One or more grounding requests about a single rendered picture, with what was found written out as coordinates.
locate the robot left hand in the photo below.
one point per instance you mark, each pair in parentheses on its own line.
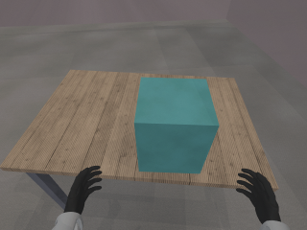
(79,191)

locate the left robot forearm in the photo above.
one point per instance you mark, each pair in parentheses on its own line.
(69,221)

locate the robot right hand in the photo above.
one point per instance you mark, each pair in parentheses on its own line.
(261,196)

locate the table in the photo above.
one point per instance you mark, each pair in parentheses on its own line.
(89,121)

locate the right robot forearm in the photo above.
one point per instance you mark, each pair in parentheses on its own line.
(274,225)

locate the carton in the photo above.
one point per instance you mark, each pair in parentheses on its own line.
(175,125)

